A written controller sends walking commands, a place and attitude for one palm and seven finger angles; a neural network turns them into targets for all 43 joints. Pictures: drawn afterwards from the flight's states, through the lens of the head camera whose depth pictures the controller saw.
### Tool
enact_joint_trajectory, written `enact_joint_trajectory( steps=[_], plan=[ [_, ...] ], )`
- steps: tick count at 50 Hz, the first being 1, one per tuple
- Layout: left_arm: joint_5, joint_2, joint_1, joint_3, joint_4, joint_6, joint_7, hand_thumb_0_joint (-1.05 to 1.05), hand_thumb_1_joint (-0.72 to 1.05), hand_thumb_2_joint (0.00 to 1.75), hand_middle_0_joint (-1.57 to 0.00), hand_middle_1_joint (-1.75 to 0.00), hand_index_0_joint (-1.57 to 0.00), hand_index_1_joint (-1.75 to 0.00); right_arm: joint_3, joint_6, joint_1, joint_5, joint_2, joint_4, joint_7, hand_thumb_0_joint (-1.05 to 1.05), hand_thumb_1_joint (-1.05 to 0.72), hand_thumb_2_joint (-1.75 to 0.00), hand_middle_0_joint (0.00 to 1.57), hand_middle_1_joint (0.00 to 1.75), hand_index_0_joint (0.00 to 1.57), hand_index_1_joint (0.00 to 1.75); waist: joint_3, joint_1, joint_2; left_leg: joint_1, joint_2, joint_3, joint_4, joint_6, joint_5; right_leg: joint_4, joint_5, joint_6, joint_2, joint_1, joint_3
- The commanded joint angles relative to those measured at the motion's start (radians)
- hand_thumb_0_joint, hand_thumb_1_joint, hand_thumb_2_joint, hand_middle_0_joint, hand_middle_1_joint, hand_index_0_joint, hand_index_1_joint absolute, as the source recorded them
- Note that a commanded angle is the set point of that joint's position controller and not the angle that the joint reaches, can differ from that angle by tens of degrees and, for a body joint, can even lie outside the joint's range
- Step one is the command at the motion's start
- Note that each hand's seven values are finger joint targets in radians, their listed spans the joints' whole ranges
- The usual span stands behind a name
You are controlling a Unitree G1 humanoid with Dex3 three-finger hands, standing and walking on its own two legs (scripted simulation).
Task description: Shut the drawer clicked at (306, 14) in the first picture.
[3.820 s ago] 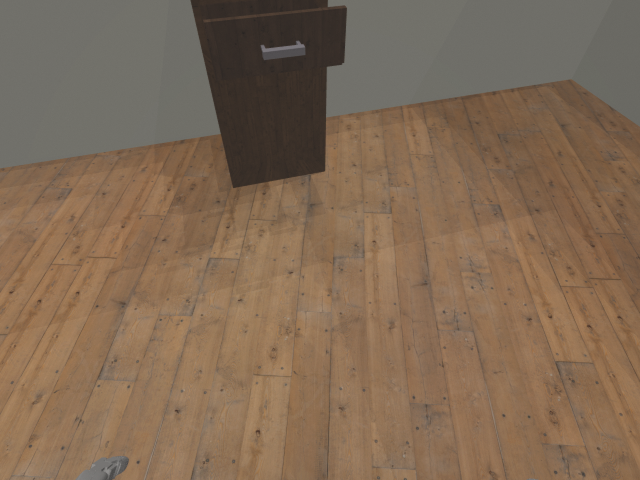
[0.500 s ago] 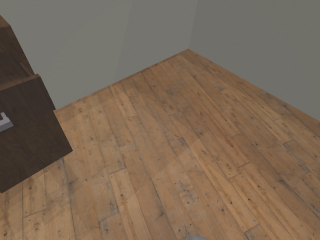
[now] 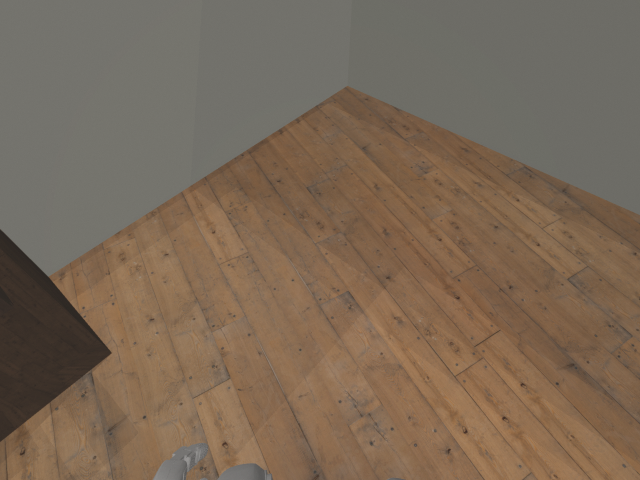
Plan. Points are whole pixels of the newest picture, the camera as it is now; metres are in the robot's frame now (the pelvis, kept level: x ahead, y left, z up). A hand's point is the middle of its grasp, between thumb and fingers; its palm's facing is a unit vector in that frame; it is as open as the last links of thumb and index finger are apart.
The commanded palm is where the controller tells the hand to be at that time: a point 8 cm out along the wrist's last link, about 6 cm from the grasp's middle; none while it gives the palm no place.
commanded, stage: turn to face it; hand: left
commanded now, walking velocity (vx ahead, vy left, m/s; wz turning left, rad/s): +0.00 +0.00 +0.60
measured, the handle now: out of the picture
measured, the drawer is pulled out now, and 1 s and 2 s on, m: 0.27 0.27 0.27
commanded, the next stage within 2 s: take the last steps up to it in 1.28 s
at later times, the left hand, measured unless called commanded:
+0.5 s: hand out of the picture +0.05 +0.27 -0.16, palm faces +0.32 -0.91 -0.27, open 7.4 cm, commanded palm none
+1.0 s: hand out of the picture -0.01 +0.17 -0.14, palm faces +0.57 -0.78 -0.26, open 7.4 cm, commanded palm none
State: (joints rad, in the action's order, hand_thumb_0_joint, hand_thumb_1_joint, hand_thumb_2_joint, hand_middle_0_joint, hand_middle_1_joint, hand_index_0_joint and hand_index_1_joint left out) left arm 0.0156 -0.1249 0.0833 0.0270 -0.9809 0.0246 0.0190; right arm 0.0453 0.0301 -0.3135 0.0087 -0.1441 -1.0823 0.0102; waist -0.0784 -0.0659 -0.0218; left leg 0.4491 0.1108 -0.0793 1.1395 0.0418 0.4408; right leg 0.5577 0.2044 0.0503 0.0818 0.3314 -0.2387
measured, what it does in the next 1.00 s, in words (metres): steps on the spot, turning left: left foot, then right foot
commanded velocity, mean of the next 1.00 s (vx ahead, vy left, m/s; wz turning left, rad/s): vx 0.00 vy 0.00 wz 0.57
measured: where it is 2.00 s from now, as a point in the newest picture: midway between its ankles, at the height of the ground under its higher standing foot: outside the picture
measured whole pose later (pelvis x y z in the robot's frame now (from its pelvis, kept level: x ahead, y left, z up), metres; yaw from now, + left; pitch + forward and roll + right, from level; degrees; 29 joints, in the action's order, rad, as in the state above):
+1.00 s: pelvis +0.04 -0.03 +0.01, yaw +36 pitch +0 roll +2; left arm 0.02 -0.18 0.22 0.02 -0.88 -0.01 0.01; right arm 0.08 0.09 -0.14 0.01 -0.27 -0.94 -0.03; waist -0.09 0.00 0.00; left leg 0.42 0.04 -0.04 0.95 0.08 0.43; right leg 0.53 0.30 0.01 0.14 0.21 -0.21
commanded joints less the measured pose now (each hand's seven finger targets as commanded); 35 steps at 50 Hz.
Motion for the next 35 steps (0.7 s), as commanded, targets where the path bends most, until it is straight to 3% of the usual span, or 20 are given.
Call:
enact_joint_trajectory(
  steps=[1, 5, 7, 8, 9, 10, 11, 12, 14, 15, 16, 19, 26, 29, 31, 32, 33, 34, 35],
  plan=[
    [0.012, -0.182, 0.043, 0.055, 0.059, -0.009, 0.019, 0.0, 0.9, 0.9, -0.2, -0.3, -0.2, -0.3, 0.018, 0.012, -0.075, 0.011, -0.038, 0.066, -0.016, 0.0, -0.9, -0.9, 0.2, 0.3, 0.2, 0.3, 0.074, 0.03, 0.155, -0.044, 0.019, -0.015, -0.097, 0.008, -0.039, -0.31, 0.008, 0.059, 0.292, 0.028, 0.121],
    [0.018, -0.218, 0.055, 0.07, 0.082, -0.024, 0.02, 0.0, 0.9, 0.9, -0.2, -0.3, -0.2, -0.3, 0.025, 0.004, 0.006, 0.009, -0.063, 0.139, -0.027, 0.0, -0.9, -0.9, 0.2, 0.3, 0.2, 0.3, 0.069, 0.053, 0.159, -0.058, 0.01, -0.041, -0.297, -0.001, -0.02, -0.24, 0.043, 0.053, 0.318, -0.023, 0.103],
    [0.012, -0.228, 0.064, 0.075, 0.092, -0.032, 0.015, 0.0, 0.9, 0.9, -0.2, -0.3, -0.2, -0.3, 0.03, 0.0, 0.005, 0.012, -0.085, 0.159, -0.028, 0.0, -0.9, -0.9, 0.2, 0.3, 0.2, 0.3, 0.083, 0.043, 0.131, -0.117, -0.015, -0.071, -0.434, -0.003, -0.099, -0.15, 0.04, 0.027, 0.299, -0.032, 0.066],
    [0.006, -0.222, 0.072, 0.075, 0.099, -0.038, 0.011, 0.0, 0.9, 0.9, -0.2, -0.3, -0.2, -0.3, 0.036, -0.005, -0.012, 0.015, -0.108, 0.161, -0.029, 0.0, -0.9, -0.9, 0.2, 0.3, 0.2, 0.3, 0.096, 0.033, 0.082, -0.187, -0.025, -0.068, -0.543, -0.007, -0.164, -0.069, 0.058, -0.002, 0.272, -0.006, 0.041],
    [0.0, -0.189, 0.081, 0.072, 0.115, -0.048, 0.007, 0.0, 0.9, 0.9, -0.2, -0.3, -0.2, -0.3, 0.05, -0.012, -0.046, 0.017, -0.17, 0.168, -0.03, 0.0, -0.9, -0.9, 0.2, 0.3, 0.2, 0.3, 0.102, 0.016, -0.112, -0.243, 0.059, 0.1, -0.71, -0.046, -0.214, 0.107, 0.154, -0.053, 0.197, 0.08, 0.01],
    [-0.007, -0.131, 0.063, 0.064, 0.167, -0.054, -0.003, 0.0, 0.9, 0.9, -0.2, -0.3, -0.2, -0.3, 0.074, -0.018, -0.074, 0.026, -0.282, 0.191, -0.021, 0.0, -0.9, -0.9, 0.2, 0.3, 0.2, 0.3, 0.063, -0.01, -0.388, -0.278, 0.299, 0.462, -0.857, -0.177, -0.414, 0.348, 0.427, -0.138, 0.054, 0.292, -0.004],
    [0.01, -0.154, -0.018, 0.06, 0.188, -0.057, -0.002, 0.0, 0.9, 0.9, -0.2, -0.3, -0.2, -0.3, 0.081, -0.021, -0.093, 0.027, -0.307, 0.176, -0.009, 0.0, -0.9, -0.9, 0.2, 0.3, 0.2, 0.3, 0.076, -0.044, -0.3, -0.254, 0.345, 0.549, -0.887, -0.247, -0.412, 0.557, 0.428, -0.125, 0.03, 0.32, 0.134],
    [0.011, -0.142, -0.029, 0.07, 0.186, -0.053, -0.005, 0.0, 0.9, 0.9, -0.2, -0.3, -0.2, -0.3, 0.078, -0.026, -0.06, 0.022, -0.298, 0.178, 0.0, 0.0, -0.9, -0.9, 0.2, 0.3, 0.2, 0.3, 0.106, -0.015, -0.25, -0.274, 0.292, 0.505, -0.857, -0.229, -0.425, 0.637, 0.345, -0.122, 0.029, 0.361, 0.203],
    [0.008, -0.161, 0.038, 0.076, 0.147, -0.043, -0.015, 0.0, 0.9, 0.9, -0.2, -0.3, -0.2, -0.3, 0.057, -0.039, 0.063, 0.016, -0.238, 0.215, 0.007, 0.0, -0.9, -0.9, 0.2, 0.3, 0.2, 0.3, 0.139, 0.043, -0.148, -0.311, 0.194, 0.333, -0.804, -0.187, -0.527, 0.659, 0.19, -0.133, 0.039, 0.341, 0.222],
    [0.006, -0.166, 0.07, 0.075, 0.128, -0.045, -0.015, 0.0, 0.9, 0.9, -0.2, -0.3, -0.2, -0.3, 0.053, -0.043, 0.079, 0.014, -0.238, 0.224, 0.008, 0.0, -0.9, -0.9, 0.2, 0.3, 0.2, 0.3, 0.162, 0.053, -0.124, -0.339, 0.162, 0.276, -0.791, -0.174, -0.602, 0.651, 0.156, -0.14, 0.035, 0.319, 0.223],
    [0.004, -0.169, 0.086, 0.075, 0.121, -0.048, -0.013, 0.0, 0.9, 0.9, -0.2, -0.3, -0.2, -0.3, 0.054, -0.046, 0.081, 0.012, -0.24, 0.226, 0.009, 0.0, -0.9, -0.9, 0.2, 0.3, 0.2, 0.3, 0.175, 0.054, -0.115, -0.356, 0.149, 0.248, -0.781, -0.179, -0.657, 0.629, 0.151, -0.146, 0.032, 0.297, 0.224],
    [-0.003, -0.181, 0.073, 0.07, 0.124, -0.052, -0.007, 0.0, 0.9, 0.9, -0.2, -0.3, -0.2, -0.3, 0.058, -0.04, 0.058, 0.009, -0.251, 0.218, 0.008, 0.0, -0.9, -0.9, 0.2, 0.3, 0.2, 0.3, 0.172, 0.037, -0.068, -0.392, 0.149, 0.266, -0.778, -0.204, -0.716, 0.543, 0.167, -0.156, 0.021, 0.27, 0.228],
    [-0.009, -0.184, 0.034, 0.064, 0.159, -0.053, -0.001, 0.0, 0.9, 0.9, -0.2, -0.3, -0.2, -0.3, 0.074, -0.019, 0.062, 0.014, -0.283, 0.211, -0.001, 0.0, -0.9, -0.9, 0.2, 0.3, 0.2, 0.3, 0.152, 0.015, -0.118, -0.376, 0.134, 0.367, -0.769, -0.223, -0.626, 0.329, 0.237, -0.152, -0.019, 0.186, 0.231],
    [-0.013, -0.187, 0.067, 0.06, 0.162, -0.047, 0.004, 0.0, 0.9, 0.9, -0.2, -0.3, -0.2, -0.3, 0.08, -0.01, 0.102, 0.014, -0.293, 0.225, -0.005, 0.0, -0.9, -0.9, 0.2, 0.3, 0.2, 0.3, 0.154, 0.031, -0.143, -0.302, 0.113, 0.406, -0.74, -0.214, -0.651, 0.193, 0.229, -0.138, -0.05, 0.065, 0.221],
    [-0.017, -0.193, 0.136, 0.061, 0.154, -0.04, 0.007, 0.0, 0.9, 0.9, -0.2, -0.3, -0.2, -0.3, 0.083, -0.005, 0.146, 0.012, -0.295, 0.239, -0.008, 0.0, -0.9, -0.9, 0.2, 0.3, 0.2, 0.3, 0.174, 0.067, -0.132, -0.238, 0.08, 0.414, -0.699, -0.188, -0.615, 0.04, 0.139, -0.128, -0.065, -0.058, 0.212],
    [-0.016, -0.208, 0.172, 0.064, 0.146, -0.034, 0.01, 0.0, 0.9, 0.9, -0.2, -0.3, -0.2, -0.3, 0.082, -0.003, 0.161, 0.006, -0.283, 0.246, -0.01, 0.0, -0.9, -0.9, 0.2, 0.3, 0.2, 0.3, 0.172, 0.086, -0.103, -0.153, 0.046, 0.403, -0.661, -0.153, -0.532, -0.094, 0.038, -0.121, -0.053, -0.17, 0.207],
    [-0.005, -0.262, 0.206, 0.074, 0.148, -0.022, 0.015, 0.0, 0.9, 0.9, -0.2, -0.3, -0.2, -0.3, 0.077, -0.004, 0.156, -0.004, -0.238, 0.257, -0.016, 0.0, -0.9, -0.9, 0.2, 0.3, 0.2, 0.3, 0.186, 0.104, 0.035, -0.021, -0.028, 0.341, -0.54, -0.091, -0.353, -0.244, 0.012, -0.088, 0.073, -0.307, 0.322],
    [0.013, -0.365, 0.208, 0.091, 0.16, -0.014, 0.022, 0.0, 0.9, 0.9, -0.2, -0.3, -0.2, -0.3, 0.065, -0.004, 0.147, -0.007, -0.17, 0.285, -0.022, 0.0, -0.9, -0.9, 0.2, 0.3, 0.2, 0.3, 0.164, 0.105, 0.323, 0.173, -0.19, 0.129, -0.294, 0.002, 0.073, -0.307, -0.111, 0.034, 0.366, -0.368, 0.6],
    [0.004, -0.36, 0.191, 0.085, 0.175, -0.02, 0.022, 0.0, 0.9, 0.9, -0.2, -0.3, -0.2, -0.3, 0.077, 0.005, 0.161, 0.009, -0.217, 0.283, -0.02, 0.0, -0.9, -0.9, 0.2, 0.3, 0.2, 0.3, 0.154, 0.105, 0.268, 0.146, -0.146, 0.162, -0.091, -0.005, 0.15, -0.295, -0.125, 0.101, 0.427, -0.234, 0.581]
  ],
)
